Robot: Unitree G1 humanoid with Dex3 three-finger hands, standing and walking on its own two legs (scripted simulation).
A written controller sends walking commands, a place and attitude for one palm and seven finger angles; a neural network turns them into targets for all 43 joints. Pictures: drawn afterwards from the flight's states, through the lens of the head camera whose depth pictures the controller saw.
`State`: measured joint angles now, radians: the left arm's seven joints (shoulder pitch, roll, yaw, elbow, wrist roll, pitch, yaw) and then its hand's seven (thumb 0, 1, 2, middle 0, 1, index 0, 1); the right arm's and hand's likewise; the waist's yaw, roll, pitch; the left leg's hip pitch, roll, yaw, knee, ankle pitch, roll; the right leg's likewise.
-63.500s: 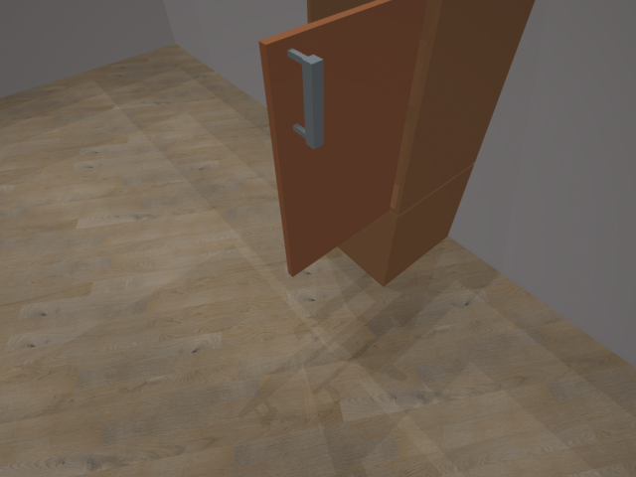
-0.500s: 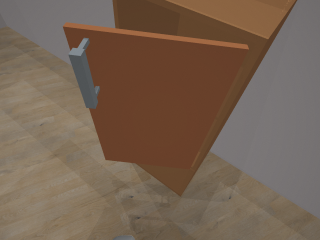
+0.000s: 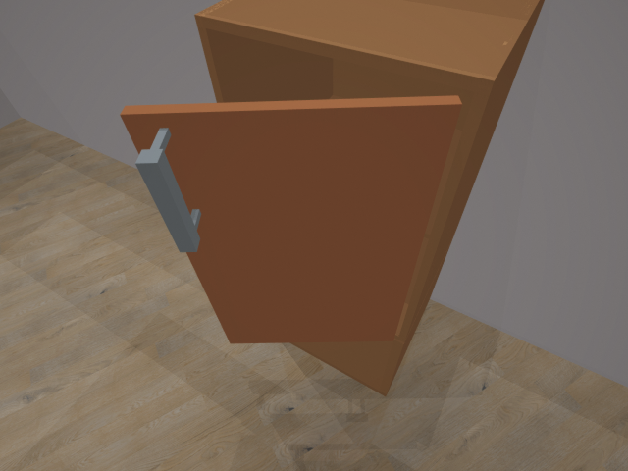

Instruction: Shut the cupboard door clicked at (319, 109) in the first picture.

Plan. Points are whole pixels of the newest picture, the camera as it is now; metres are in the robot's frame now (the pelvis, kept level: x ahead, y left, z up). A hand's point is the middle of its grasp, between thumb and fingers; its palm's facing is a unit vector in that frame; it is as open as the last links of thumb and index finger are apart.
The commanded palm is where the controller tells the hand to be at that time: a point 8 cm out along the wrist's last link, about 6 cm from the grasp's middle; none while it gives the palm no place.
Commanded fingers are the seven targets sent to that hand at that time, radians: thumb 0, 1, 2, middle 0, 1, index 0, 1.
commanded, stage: come to a stop and stand still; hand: left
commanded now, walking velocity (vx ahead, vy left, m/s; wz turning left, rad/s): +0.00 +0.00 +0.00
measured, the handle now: (176, 193) +0.40 +0.19 +0.16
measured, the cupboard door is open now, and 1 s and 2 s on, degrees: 31 31 31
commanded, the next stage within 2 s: look again from close up in 1.36 s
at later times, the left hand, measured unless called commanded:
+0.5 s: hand out of the picture +0.02 +0.15 -0.17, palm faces +0.01 -0.98 -0.20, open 7.3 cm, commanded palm none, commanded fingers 0.00 0.90 0.90 -0.20 -0.30 -0.20 -0.30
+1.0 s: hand out of the picture +0.04 +0.12 -0.17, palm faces +0.02 -0.98 -0.20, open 7.3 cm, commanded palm none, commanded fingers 0.00 0.90 0.90 -0.20 -0.30 -0.20 -0.30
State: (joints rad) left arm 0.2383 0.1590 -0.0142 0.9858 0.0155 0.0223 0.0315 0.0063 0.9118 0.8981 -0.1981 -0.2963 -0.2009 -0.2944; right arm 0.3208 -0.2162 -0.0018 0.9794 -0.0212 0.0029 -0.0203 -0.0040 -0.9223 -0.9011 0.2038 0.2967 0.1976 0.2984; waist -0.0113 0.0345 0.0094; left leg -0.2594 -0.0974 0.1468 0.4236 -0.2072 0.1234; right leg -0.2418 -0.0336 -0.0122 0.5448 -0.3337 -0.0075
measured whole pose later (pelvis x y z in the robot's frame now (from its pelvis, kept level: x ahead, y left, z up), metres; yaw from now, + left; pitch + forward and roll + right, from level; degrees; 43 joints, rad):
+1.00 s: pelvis +0.06 -0.04 +0.01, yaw +1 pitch +1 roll +1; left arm 0.29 0.13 -0.03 1.13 0.01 -0.01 0.05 0.01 0.92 0.90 -0.20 -0.30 -0.20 -0.29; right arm 0.25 -0.16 0.02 1.15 -0.01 -0.02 -0.04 0.01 -0.92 -0.90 0.20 0.30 0.20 0.30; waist 0.00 -0.01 0.04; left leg -0.13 -0.05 0.10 0.37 -0.26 0.05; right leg -0.06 0.02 -0.04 0.38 -0.34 -0.05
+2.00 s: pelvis +0.05 -0.08 +0.01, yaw +1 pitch +0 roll +2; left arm 0.32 0.12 -0.02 1.13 0.00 -0.01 0.05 0.00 0.91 0.90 -0.20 -0.30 -0.20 -0.29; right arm 0.27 -0.13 0.02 1.16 -0.01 -0.01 -0.05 0.01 -0.92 -0.90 0.20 0.30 0.20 0.30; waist 0.01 -0.01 0.04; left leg -0.11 -0.01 0.09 0.38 -0.26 0.00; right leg -0.02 0.07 -0.06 0.35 -0.32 -0.10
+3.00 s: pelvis -0.03 +0.01 +0.01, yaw +1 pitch +3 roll -2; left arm 0.21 0.22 0.06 0.99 0.03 0.07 -0.01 0.01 0.92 0.90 -0.19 -0.30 -0.20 -0.29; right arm 0.34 -0.13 -0.01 1.04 -0.04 -0.01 -0.04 0.00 -0.91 -0.90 0.21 0.30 0.20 0.30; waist -0.04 -0.04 0.07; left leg -0.23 0.05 0.01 0.41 -0.22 -0.01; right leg -0.44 -0.01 0.01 1.03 -0.46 0.02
